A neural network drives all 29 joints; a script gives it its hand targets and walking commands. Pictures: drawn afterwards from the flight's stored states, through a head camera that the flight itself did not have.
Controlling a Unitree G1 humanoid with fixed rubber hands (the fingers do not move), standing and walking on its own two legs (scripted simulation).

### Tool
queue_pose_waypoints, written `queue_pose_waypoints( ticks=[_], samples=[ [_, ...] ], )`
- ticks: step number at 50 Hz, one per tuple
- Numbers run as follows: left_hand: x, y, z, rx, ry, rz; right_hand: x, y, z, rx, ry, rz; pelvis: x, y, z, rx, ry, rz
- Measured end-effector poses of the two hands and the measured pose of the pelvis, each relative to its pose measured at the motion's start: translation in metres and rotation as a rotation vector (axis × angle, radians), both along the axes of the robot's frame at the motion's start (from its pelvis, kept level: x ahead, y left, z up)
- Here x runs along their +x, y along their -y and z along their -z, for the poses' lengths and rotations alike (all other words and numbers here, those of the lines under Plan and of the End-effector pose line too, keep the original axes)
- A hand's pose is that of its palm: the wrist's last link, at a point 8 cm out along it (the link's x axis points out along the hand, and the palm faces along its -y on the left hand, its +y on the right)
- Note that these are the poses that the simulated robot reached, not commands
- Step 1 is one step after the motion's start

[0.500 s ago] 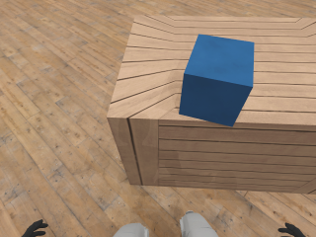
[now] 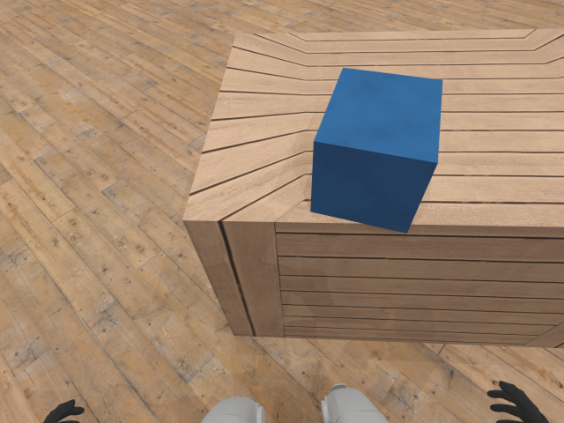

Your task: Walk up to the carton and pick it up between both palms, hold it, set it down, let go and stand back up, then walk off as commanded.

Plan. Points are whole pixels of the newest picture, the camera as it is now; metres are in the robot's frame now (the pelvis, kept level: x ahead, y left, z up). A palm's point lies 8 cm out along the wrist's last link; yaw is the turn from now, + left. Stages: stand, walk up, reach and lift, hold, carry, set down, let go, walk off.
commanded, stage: walk up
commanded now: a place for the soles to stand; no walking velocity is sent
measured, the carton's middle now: (374, 148) +0.57 -0.16 +0.04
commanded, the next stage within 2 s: none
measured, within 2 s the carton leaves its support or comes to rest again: neither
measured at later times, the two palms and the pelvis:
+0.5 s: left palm out of the picture +0.10 +0.33 -0.07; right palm out of the picture +0.11 -0.33 -0.07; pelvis +0.01 +0.01 +0.00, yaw -1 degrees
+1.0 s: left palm out of the picture +0.07 +0.35 -0.06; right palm out of the picture +0.10 -0.31 -0.08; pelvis -0.02 +0.02 +0.00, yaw +0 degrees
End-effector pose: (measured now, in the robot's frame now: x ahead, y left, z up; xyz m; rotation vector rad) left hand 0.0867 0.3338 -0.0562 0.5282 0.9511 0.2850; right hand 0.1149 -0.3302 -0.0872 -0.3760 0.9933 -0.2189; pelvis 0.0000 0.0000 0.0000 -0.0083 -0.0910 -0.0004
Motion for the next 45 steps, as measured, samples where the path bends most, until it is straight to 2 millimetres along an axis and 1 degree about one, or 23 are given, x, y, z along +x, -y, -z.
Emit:
queue_pose_waypoints(
  ticks=[2, 4, 7, 9, 12, 15, 18, 20, 23, 27, 29, 32, 38, 41, 45],
  samples=[
    [-0.001, -0.005, 0.003, -0.009, -0.002, 0.006, -0.004, -0.004, 0.001, -0.006, -0.002, -0.002, -0.004, -0.006, 0.002, -0.009, -0.009, -0.001],
    [-0.001, -0.011, 0.010, -0.024, -0.004, 0.007, -0.013, -0.009, 0.002, -0.016, -0.013, 0.000, -0.008, -0.013, 0.005, -0.012, -0.008, -0.003],
    [0.004, -0.013, 0.013, -0.044, 0.010, 0.005, -0.029, -0.016, -0.002, -0.023, -0.043, -0.002, -0.007, -0.018, 0.003, -0.009, -0.003, -0.008],
    [0.007, -0.013, 0.016, -0.057, 0.012, 0.009, -0.033, -0.017, -0.007, -0.035, -0.050, -0.003, -0.005, -0.019, 0.001, -0.013, -0.006, -0.005],
    [0.011, -0.008, 0.021, -0.082, 0.001, 0.022, -0.031, -0.013, -0.015, -0.052, -0.041, -0.002, -0.003, -0.017, -0.001, -0.019, -0.013, 0.003],
    [0.015, -0.001, 0.025, -0.096, -0.006, 0.028, -0.029, -0.007, -0.018, -0.063, -0.043, 0.001, 0.000, -0.013, -0.001, -0.016, -0.018, 0.008],
    [0.018, 0.006, 0.028, -0.096, -0.011, 0.030, -0.026, 0.001, -0.016, -0.064, -0.052, 0.009, 0.004, -0.006, 0.002, -0.005, -0.019, 0.010],
    [0.017, 0.008, 0.025, -0.084, -0.013, 0.025, -0.021, 0.003, -0.013, -0.056, -0.047, 0.012, 0.005, -0.003, 0.002, -0.013, -0.015, 0.012],
    [0.011, 0.006, 0.021, -0.068, -0.021, 0.019, -0.010, 0.001, -0.013, -0.043, -0.028, 0.009, 0.006, -0.002, 0.000, -0.008, -0.011, 0.013],
    [0.008, -0.006, 0.017, -0.051, -0.026, 0.015, 0.000, -0.005, -0.012, -0.043, 0.001, 0.002, 0.004, -0.012, 0.001, -0.019, -0.020, 0.011],
    [0.010, -0.012, 0.018, -0.051, -0.016, 0.013, -0.002, -0.012, -0.010, -0.041, 0.003, -0.003, 0.002, -0.017, 0.003, -0.021, -0.016, 0.006],
    [0.017, -0.014, 0.017, -0.050, 0.007, 0.012, -0.008, -0.019, -0.008, -0.034, -0.014, -0.012, 0.002, -0.020, 0.002, -0.020, -0.014, 0.001],
    [0.018, -0.007, 0.018, -0.054, 0.013, 0.017, -0.012, -0.018, -0.006, -0.023, -0.017, -0.014, 0.000, -0.014, 0.002, -0.010, -0.012, 0.004],
    [0.014, -0.001, 0.016, -0.044, 0.017, 0.017, -0.014, -0.011, -0.001, -0.014, -0.016, -0.007, -0.002, -0.007, 0.004, -0.004, -0.003, 0.004],
    [-0.001, -0.002, 0.008, -0.023, 0.017, 0.006, -0.009, -0.010, -0.004, -0.003, 0.009, 0.001, -0.008, -0.006, 0.001, 0.001, 0.020, 0.005]
  ],
)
